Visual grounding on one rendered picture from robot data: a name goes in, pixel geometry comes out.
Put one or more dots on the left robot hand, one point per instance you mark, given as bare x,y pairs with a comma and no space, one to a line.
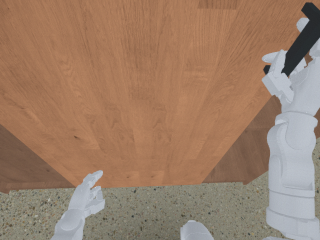
83,196

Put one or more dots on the robot left forearm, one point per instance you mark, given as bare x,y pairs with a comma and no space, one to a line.
70,226

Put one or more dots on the wardrobe door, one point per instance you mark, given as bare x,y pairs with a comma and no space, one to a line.
19,164
151,92

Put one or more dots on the handle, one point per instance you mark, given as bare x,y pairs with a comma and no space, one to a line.
304,42

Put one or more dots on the right robot thigh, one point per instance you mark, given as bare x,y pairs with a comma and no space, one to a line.
194,231

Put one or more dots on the right robot hand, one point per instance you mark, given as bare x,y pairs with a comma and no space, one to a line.
305,96

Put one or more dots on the robot right forearm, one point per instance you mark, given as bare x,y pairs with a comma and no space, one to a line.
291,176

